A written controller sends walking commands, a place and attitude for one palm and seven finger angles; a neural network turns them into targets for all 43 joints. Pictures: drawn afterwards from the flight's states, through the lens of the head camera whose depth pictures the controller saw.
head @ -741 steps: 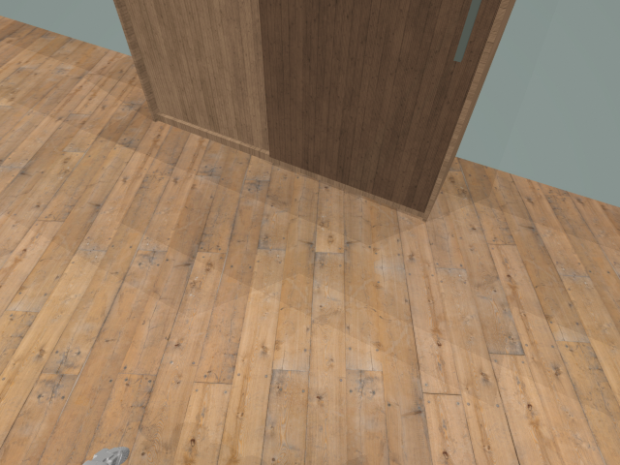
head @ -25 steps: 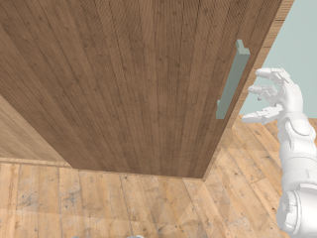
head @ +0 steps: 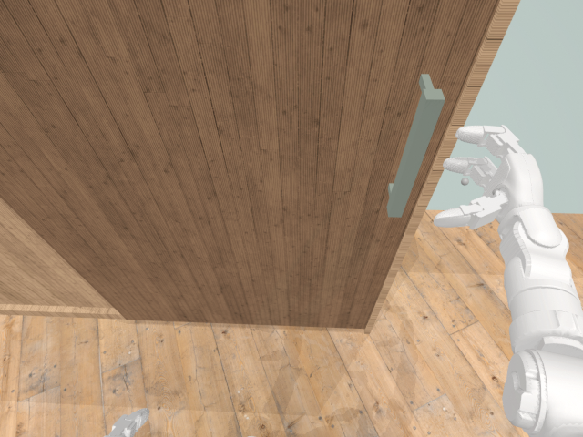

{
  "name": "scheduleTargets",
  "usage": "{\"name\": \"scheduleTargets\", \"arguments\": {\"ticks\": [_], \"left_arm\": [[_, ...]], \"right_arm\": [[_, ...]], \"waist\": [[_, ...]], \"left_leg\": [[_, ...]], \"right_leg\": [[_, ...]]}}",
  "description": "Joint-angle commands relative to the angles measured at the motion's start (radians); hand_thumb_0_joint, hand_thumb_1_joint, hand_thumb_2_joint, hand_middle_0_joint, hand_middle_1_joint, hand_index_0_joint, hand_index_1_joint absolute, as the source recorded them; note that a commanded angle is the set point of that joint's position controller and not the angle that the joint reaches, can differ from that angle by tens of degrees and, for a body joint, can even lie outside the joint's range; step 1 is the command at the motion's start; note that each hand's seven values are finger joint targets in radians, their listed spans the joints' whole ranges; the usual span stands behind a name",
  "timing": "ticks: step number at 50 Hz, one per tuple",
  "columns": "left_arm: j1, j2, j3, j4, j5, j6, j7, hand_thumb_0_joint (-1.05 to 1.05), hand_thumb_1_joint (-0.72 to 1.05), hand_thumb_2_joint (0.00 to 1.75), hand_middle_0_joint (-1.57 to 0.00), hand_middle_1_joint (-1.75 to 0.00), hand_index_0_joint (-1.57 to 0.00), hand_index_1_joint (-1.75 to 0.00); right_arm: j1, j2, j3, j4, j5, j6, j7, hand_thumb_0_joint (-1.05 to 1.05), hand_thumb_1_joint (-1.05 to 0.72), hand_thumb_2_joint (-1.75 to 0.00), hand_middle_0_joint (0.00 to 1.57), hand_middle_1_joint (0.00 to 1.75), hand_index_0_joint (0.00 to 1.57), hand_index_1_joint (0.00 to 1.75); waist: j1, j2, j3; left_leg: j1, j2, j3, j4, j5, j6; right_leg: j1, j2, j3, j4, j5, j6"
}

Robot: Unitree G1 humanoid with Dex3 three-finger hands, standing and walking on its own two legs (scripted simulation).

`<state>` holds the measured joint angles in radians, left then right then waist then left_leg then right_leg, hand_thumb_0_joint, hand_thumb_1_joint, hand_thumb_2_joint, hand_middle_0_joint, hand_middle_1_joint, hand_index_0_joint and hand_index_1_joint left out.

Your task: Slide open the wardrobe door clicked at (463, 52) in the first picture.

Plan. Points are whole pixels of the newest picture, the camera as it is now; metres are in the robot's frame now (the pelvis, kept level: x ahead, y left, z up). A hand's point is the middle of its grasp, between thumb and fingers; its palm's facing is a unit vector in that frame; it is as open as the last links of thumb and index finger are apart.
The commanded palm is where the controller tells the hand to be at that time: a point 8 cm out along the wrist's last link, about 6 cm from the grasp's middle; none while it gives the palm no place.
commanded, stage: feel for the door with the fingertips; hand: right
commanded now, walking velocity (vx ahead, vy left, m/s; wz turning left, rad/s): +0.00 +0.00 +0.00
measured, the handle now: (408, 153) +0.51 -0.10 +0.11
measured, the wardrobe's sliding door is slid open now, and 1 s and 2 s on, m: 0.00 0.00 0.00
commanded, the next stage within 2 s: slide the fingers in behind the handle in 0.94 s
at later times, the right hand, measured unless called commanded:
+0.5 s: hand (435, 179) +0.45 -0.13 +0.12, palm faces -0.07 +1.00 +0.00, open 14.0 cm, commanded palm +0.42 -0.19 +0.12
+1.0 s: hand (440, 167) +0.47 -0.14 +0.13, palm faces -0.05 +1.00 +0.00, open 13.8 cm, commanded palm +0.45 -0.19 +0.12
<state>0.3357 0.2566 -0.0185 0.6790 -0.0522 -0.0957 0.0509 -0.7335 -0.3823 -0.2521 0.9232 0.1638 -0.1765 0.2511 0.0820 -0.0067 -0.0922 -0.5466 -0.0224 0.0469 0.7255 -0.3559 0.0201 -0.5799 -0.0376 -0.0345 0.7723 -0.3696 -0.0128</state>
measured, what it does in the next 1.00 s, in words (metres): stands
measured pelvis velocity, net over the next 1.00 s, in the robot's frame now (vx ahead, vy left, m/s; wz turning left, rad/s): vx -0.01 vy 0.01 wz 0.00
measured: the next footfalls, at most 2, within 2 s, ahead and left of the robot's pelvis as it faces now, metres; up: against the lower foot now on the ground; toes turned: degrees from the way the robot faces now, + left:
none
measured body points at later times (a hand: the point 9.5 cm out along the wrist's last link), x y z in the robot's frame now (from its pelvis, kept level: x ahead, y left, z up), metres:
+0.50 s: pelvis +0.00 +0.01 +0.00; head +0.04 +0.00 +0.45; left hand +0.06 +0.27 -0.11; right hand +0.45 -0.19 +0.12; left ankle +0.00 +0.11 -0.71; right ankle +0.01 -0.11 -0.71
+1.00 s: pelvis -0.01 +0.01 +0.00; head +0.05 +0.00 +0.45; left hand +0.03 +0.27 -0.12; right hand +0.46 -0.20 +0.13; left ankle +0.00 +0.11 -0.71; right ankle +0.01 -0.11 -0.71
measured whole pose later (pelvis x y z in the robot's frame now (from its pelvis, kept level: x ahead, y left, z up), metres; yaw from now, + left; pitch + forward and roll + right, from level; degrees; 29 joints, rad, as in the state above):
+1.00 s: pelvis -0.01 +0.01 +0.00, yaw +0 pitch +11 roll +1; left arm 0.38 0.26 -0.01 0.72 -0.04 -0.11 0.04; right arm -0.84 -0.36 -0.25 1.04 0.13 -0.23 0.18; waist 0.10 -0.01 -0.09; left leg -0.58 -0.03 0.04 0.74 -0.35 0.03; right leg -0.61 -0.04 -0.03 0.78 -0.36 -0.01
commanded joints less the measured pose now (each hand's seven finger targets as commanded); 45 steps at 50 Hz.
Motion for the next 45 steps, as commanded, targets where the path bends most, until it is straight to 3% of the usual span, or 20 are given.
{"name": "scheduleTargets", "arguments": {"ticks": [1,3,7,10,14,15,17,20,21,23,24,26,31,34,35,36,38,41,43,45], "left_arm": [[0.058,0.158,0.058,-0.089,0.002,-0.039,0.012,0.00,0.90,0.90,-0.20,-0.30,-0.20,-0.30],[0.058,0.160,0.057,-0.088,0.002,-0.038,0.013,0.00,0.90,0.90,-0.20,-0.30,-0.20,-0.30],[0.049,0.150,0.061,-0.100,-0.001,-0.043,0.007,0.00,0.90,0.90,-0.20,-0.30,-0.20,-0.30],[0.053,0.153,0.061,-0.089,-0.005,-0.041,0.007,0.00,0.90,0.90,-0.20,-0.30,-0.20,-0.30],[0.059,0.157,0.064,-0.084,0.001,-0.040,0.010,0.00,0.90,0.90,-0.20,-0.30,-0.20,-0.30],[0.053,0.146,0.059,-0.084,0.002,-0.044,0.008,0.00,0.90,0.90,-0.20,-0.30,-0.20,-0.30],[0.051,0.140,0.061,-0.085,0.004,-0.050,0.003,0.00,0.90,0.90,-0.20,-0.30,-0.20,-0.30],[0.051,0.140,0.063,-0.075,0.005,-0.053,-0.002,0.00,0.90,0.90,-0.20,-0.30,-0.20,-0.30],[0.054,0.142,0.064,-0.073,0.006,-0.051,-0.001,0.00,0.90,0.90,-0.20,-0.30,-0.20,-0.30],[0.046,0.140,0.062,-0.077,0.005,-0.050,-0.002,0.00,0.90,0.90,-0.20,-0.30,-0.20,-0.30],[0.053,0.143,0.064,-0.074,0.010,-0.049,-0.001,0.00,0.90,0.90,-0.20,-0.30,-0.20,-0.30],[0.045,0.136,0.058,-0.078,0.009,-0.049,-0.001,0.00,0.90,0.90,-0.20,-0.30,-0.20,-0.30],[0.051,0.142,0.056,-0.067,0.011,-0.051,0.002,0.00,0.90,0.90,-0.20,-0.30,-0.20,-0.30],[0.062,0.143,0.058,-0.065,0.012,-0.055,0.002,0.00,0.90,0.90,-0.20,-0.30,-0.20,-0.30],[0.064,0.142,0.058,-0.058,0.011,-0.057,0.001,0.00,0.90,0.90,-0.20,-0.30,-0.20,-0.30],[0.075,0.147,0.060,-0.053,0.013,-0.058,0.001,0.00,0.90,0.90,-0.20,-0.30,-0.20,-0.30],[0.080,0.146,0.061,-0.056,0.012,-0.058,-0.002,0.00,0.90,0.90,-0.20,-0.30,-0.20,-0.30],[0.090,0.152,0.061,-0.055,0.012,-0.055,-0.002,0.00,0.90,0.90,-0.20,-0.30,-0.20,-0.30],[0.090,0.147,0.064,-0.056,0.012,-0.056,-0.005,0.00,0.90,0.90,-0.20,-0.30,-0.20,-0.30],[0.098,0.149,0.066,-0.050,0.013,-0.054,-0.006,0.00,0.90,0.90,-0.20,-0.30,-0.20,-0.30]], "right_arm": [[-0.483,-0.242,-0.064,-0.220,0.007,-0.071,-0.010,0.00,0.50,-0.30,0.30,1.20,0.30,1.20],[-0.466,-0.285,-0.100,-0.199,0.005,-0.077,-0.008,0.00,0.50,-0.30,0.30,1.20,0.30,1.20],[-0.421,-0.187,-0.027,-0.248,0.015,-0.084,0.004,0.00,0.50,-0.30,0.30,1.20,0.30,1.20],[-0.437,-0.153,-0.004,-0.219,0.027,-0.058,0.003,0.00,0.50,-0.30,0.30,1.20,0.30,1.20],[-0.450,-0.212,-0.058,-0.221,0.013,-0.052,-0.029,0.00,0.50,-0.30,0.30,1.20,0.30,1.20],[-0.486,-0.166,-0.016,-0.240,0.009,-0.061,-0.035,0.00,0.50,-0.30,0.30,1.20,0.30,1.20],[-0.459,-0.139,-0.004,-0.266,0.003,-0.082,-0.049,0.00,0.50,-0.30,0.30,1.20,0.30,1.20],[-0.466,-0.119,0.011,-0.260,-0.003,-0.087,-0.067,0.00,0.50,-0.30,0.30,1.20,0.30,1.20],[-0.450,-0.130,-0.006,-0.239,-0.003,-0.082,-0.073,0.00,0.50,-0.30,0.30,1.20,0.30,1.20],[-0.468,-0.130,-0.005,-0.252,-0.008,-0.078,-0.085,0.00,0.50,-0.30,0.30,1.20,0.30,1.20],[-0.468,-0.162,-0.037,-0.248,-0.014,-0.078,-0.095,0.00,0.50,-0.30,0.30,1.20,0.30,1.20],[-0.472,-0.142,-0.020,-0.232,-0.019,-0.079,-0.101,0.00,0.50,-0.30,0.30,1.20,0.30,1.20],[-0.526,-0.173,-0.039,-0.156,-0.028,-0.096,-0.103,0.00,0.50,-0.30,0.30,1.20,0.30,1.20],[-0.562,-0.152,-0.010,-0.152,-0.032,-0.112,-0.085,0.00,0.50,-0.30,0.30,1.20,0.30,1.20],[-0.576,-0.143,-0.004,-0.125,-0.029,-0.111,-0.082,0.00,0.50,-0.30,0.30,1.20,0.30,1.20],[-0.581,-0.166,-0.027,-0.117,-0.025,-0.111,-0.078,0.00,0.50,-0.30,0.30,1.20,0.30,1.20],[-0.555,-0.143,-0.014,-0.085,-0.017,-0.103,-0.064,0.00,0.50,-0.30,0.30,1.20,0.30,1.20],[-0.571,-0.192,-0.048,-0.091,-0.021,-0.106,-0.059,0.00,0.50,-0.30,0.30,1.20,0.30,1.20],[-0.593,-0.151,-0.014,-0.111,-0.022,-0.110,-0.058,0.00,0.50,-0.30,0.30,1.20,0.30,1.20],[-0.602,-0.156,-0.013,-0.117,-0.028,-0.114,-0.069,0.00,0.50,-0.30,0.30,1.20,0.30,1.20]], "waist": [[0.013,-0.031,-0.347],[0.007,-0.021,-0.332],[0.006,-0.070,-0.365],[0.027,-0.011,-0.303],[0.008,-0.008,-0.315],[0.022,-0.017,-0.320],[0.009,-0.043,-0.345],[0.017,-0.050,-0.340],[0.011,-0.012,-0.329],[0.013,-0.034,-0.331],[0.003,-0.018,-0.339],[0.009,-0.011,-0.317],[0.022,0.025,-0.301],[0.028,-0.018,-0.334],[0.039,-0.015,-0.325],[0.032,-0.008,-0.341],[0.033,0.005,-0.336],[0.028,0.007,-0.353],[0.038,-0.026,-0.350],[0.041,-0.032,-0.357]], "left_leg": [[0.148,-0.014,-0.044,-0.079,0.340,0.001],[0.165,-0.013,-0.051,-0.080,0.343,0.001],[0.163,-0.018,-0.045,-0.075,0.374,0.004],[0.145,-0.015,-0.042,-0.094,0.352,-0.002],[0.161,-0.012,-0.051,-0.099,0.327,-0.002],[0.154,-0.012,-0.049,-0.097,0.332,-0.003],[0.155,-0.016,-0.044,-0.087,0.345,0.002],[0.133,-0.018,-0.039,-0.087,0.334,0.002],[0.143,-0.019,-0.038,-0.088,0.329,0.001],[0.146,-0.017,-0.041,-0.091,0.340,0.000],[0.163,-0.017,-0.043,-0.088,0.356,0.000],[0.161,-0.015,-0.047,-0.093,0.352,-0.003],[0.156,-0.013,-0.059,-0.099,0.312,-0.007],[0.144,-0.013,-0.058,-0.087,0.327,-0.003],[0.130,-0.012,-0.058,-0.089,0.325,-0.005],[0.138,-0.013,-0.058,-0.082,0.335,-0.004],[0.143,-0.013,-0.058,-0.083,0.351,-0.005],[0.162,-0.009,-0.063,-0.078,0.362,-0.006],[0.132,-0.013,-0.058,-0.077,0.355,-0.005],[0.118,-0.014,-0.055,-0.074,0.355,-0.004]], "right_leg": [[0.195,0.028,0.043,-0.085,0.276,-0.009],[0.167,0.028,0.039,-0.087,0.262,-0.011],[0.217,0.028,0.036,-0.082,0.304,-0.007],[0.185,0.026,0.036,-0.091,0.266,-0.011],[0.168,0.030,0.033,-0.093,0.242,-0.013],[0.184,0.030,0.035,-0.099,0.246,-0.013],[0.211,0.030,0.035,-0.092,0.271,-0.009],[0.225,0.029,0.039,-0.091,0.270,-0.007],[0.207,0.029,0.040,-0.094,0.258,-0.006],[0.212,0.031,0.033,-0.098,0.262,-0.007],[0.206,0.032,0.032,-0.095,0.276,-0.009],[0.191,0.034,0.027,-0.099,0.258,-0.010],[0.154,0.035,0.026,-0.098,0.208,-0.012],[0.177,0.036,0.026,-0.086,0.227,-0.011],[0.175,0.035,0.026,-0.083,0.223,-0.011],[0.169,0.034,0.031,-0.080,0.233,-0.010],[0.158,0.036,0.026,-0.078,0.241,-0.011],[0.141,0.035,0.026,-0.076,0.244,-0.011],[0.165,0.035,0.025,-0.072,0.248,-0.011],[0.178,0.033,0.032,-0.070,0.260,-0.010]]}}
